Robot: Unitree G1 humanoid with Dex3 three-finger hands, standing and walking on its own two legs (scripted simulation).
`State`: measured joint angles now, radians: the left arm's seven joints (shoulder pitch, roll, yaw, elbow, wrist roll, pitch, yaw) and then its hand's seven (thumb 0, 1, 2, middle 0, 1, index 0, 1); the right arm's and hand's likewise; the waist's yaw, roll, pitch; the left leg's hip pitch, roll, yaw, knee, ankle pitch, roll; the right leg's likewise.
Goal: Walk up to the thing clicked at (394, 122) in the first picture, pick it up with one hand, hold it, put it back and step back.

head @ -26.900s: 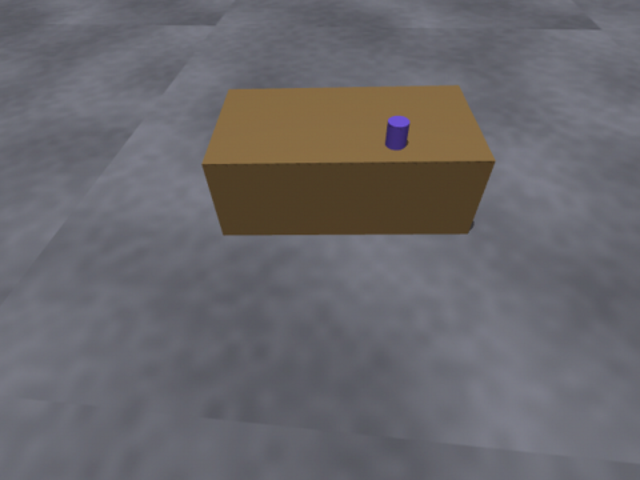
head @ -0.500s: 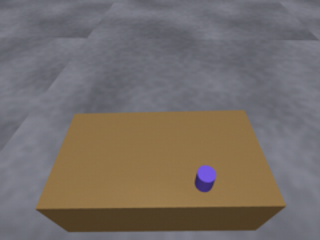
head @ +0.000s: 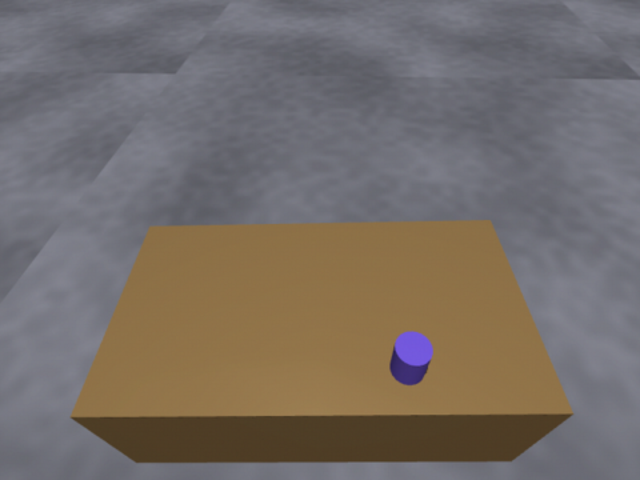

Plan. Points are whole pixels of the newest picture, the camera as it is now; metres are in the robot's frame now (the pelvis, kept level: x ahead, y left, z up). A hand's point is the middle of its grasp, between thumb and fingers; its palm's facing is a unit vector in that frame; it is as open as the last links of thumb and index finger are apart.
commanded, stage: stand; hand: right
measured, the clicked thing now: (410, 358) +0.44 -0.17 -0.34
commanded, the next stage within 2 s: step back in 0.88 s
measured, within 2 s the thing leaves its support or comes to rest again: neither
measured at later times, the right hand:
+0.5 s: hand out of the picture +0.07 -0.25 -0.16, palm faces -0.03 +0.94 -0.33, open 7.4 cm
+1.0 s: hand out of the picture +0.07 -0.26 -0.16, palm faces -0.01 +0.94 -0.35, open 7.4 cm
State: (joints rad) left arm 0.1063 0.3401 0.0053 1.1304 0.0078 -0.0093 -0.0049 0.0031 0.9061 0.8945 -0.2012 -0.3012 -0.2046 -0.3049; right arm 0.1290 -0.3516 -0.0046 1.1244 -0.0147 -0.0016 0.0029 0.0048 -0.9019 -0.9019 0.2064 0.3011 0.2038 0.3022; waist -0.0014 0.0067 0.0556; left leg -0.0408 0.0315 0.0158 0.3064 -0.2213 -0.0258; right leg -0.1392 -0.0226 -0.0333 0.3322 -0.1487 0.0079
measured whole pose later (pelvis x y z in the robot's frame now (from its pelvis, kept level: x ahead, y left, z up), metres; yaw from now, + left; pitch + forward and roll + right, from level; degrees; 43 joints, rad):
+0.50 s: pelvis +0.00 +0.00 +0.00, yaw +0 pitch -2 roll +0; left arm 0.11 0.34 0.00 1.13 0.01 -0.01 -0.01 0.00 0.91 0.89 -0.20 -0.30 -0.20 -0.30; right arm 0.13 -0.35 0.00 1.12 -0.01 -0.01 0.00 0.00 -0.90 -0.90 0.21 0.30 0.20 0.30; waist 0.00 0.01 0.06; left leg -0.04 0.03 0.01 0.30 -0.22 -0.03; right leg -0.14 -0.02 -0.03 0.34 -0.15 0.01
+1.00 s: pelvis -0.02 +0.00 -0.01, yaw +0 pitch -2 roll +0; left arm 0.08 0.36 0.05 1.05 -0.01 0.01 0.00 0.00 0.91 0.89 -0.20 -0.30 -0.21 -0.30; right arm 0.09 -0.38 -0.03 1.06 0.01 0.02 0.01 0.00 -0.90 -0.90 0.21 0.30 0.20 0.30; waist 0.00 0.02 0.12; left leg -0.16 0.04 0.01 0.48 -0.27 -0.01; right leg -0.22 -0.01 -0.03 0.42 -0.16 0.00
